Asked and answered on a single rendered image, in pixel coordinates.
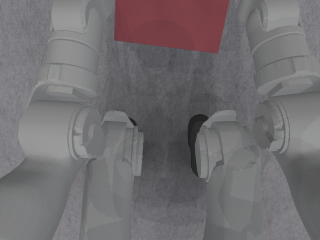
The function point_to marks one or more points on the robot right upper arm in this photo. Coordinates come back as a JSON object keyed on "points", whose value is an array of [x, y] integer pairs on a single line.
{"points": [[289, 127]]}

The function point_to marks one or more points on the right robot forearm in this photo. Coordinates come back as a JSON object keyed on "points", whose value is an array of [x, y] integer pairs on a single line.
{"points": [[279, 48]]}

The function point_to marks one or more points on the robot right thigh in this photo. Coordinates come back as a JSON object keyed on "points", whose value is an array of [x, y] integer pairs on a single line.
{"points": [[233, 183]]}

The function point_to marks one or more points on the carton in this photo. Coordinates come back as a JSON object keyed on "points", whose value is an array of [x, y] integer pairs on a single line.
{"points": [[183, 24]]}

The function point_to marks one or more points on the left robot forearm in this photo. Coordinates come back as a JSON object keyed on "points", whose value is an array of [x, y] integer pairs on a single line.
{"points": [[73, 51]]}

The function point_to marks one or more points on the robot left upper arm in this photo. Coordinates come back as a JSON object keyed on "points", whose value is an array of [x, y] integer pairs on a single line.
{"points": [[56, 138]]}

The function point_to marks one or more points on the robot left shin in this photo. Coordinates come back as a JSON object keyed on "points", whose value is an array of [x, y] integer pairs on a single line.
{"points": [[116, 116]]}

